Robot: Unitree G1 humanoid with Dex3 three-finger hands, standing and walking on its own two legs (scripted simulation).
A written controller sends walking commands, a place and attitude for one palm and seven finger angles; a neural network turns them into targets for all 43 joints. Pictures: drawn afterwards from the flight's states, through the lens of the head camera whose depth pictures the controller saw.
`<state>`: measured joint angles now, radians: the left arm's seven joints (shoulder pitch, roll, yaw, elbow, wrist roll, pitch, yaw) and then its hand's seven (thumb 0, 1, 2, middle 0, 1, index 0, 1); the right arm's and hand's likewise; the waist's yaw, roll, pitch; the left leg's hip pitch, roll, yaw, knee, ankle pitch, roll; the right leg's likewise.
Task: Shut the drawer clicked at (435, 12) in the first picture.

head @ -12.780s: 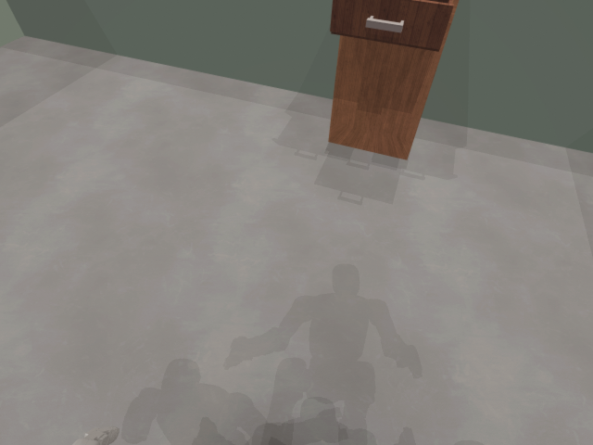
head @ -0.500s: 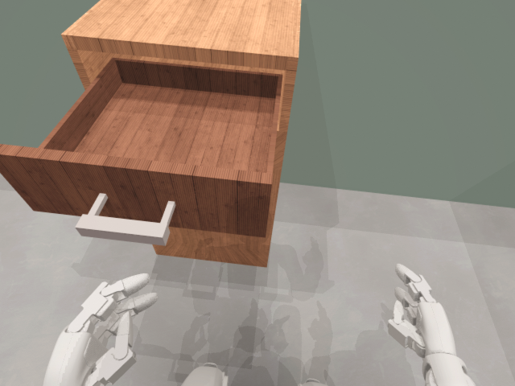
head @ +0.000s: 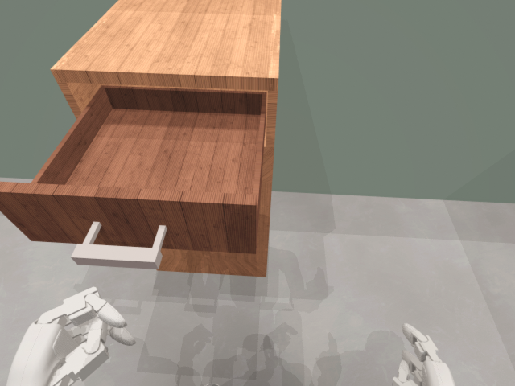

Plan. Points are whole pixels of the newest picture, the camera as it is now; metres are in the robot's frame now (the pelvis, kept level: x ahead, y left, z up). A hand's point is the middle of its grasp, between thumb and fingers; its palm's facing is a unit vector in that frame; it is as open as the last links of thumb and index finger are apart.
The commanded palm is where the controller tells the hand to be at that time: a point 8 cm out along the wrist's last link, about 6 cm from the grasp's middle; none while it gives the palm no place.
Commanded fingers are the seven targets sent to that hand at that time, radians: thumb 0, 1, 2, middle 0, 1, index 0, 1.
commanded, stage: raise the hand and make a fist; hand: left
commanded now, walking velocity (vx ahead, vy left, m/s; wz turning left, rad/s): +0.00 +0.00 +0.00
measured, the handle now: (123, 243) +0.31 +0.23 +0.06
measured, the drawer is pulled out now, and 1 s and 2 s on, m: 0.29 0.29 0.29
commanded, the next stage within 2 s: bring the fist close to the handle in 0.96 s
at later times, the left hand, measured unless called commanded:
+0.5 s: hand (74, 348) +0.15 +0.20 +0.13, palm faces +0.04 -0.99 -0.10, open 3.2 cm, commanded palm +0.08 +0.25 +0.15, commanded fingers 0.00 0.90 0.90 -1.40 -1.60 -1.40 -1.60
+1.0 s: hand (76, 347) +0.14 +0.19 +0.15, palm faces +0.06 -0.99 -0.13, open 3.3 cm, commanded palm +0.09 +0.25 +0.16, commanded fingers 0.00 0.90 0.90 -1.40 -1.60 -1.40 -1.60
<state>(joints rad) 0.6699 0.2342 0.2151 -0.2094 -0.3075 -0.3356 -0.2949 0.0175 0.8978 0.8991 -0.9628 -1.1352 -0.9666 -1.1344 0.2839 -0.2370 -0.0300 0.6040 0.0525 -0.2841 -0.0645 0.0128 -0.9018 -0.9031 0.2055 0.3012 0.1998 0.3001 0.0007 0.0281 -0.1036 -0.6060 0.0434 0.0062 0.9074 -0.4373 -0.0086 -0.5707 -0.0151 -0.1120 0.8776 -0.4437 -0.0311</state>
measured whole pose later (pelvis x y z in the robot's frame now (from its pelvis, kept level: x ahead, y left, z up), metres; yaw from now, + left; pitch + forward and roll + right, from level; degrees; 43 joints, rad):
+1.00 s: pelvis +0.01 +0.00 +0.02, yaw +0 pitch +0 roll -1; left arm 0.71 0.26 0.22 -0.44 -0.30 -0.15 -0.27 0.02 0.89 0.90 -1.40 -1.60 -1.40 -1.60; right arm 0.24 -0.23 0.04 0.61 0.07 -0.42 -0.07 0.01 -0.90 -0.90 0.20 0.30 0.20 0.30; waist 0.06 0.06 -0.09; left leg -0.36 0.04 0.00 0.73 -0.38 -0.01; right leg -0.32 0.00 -0.12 0.69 -0.38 -0.03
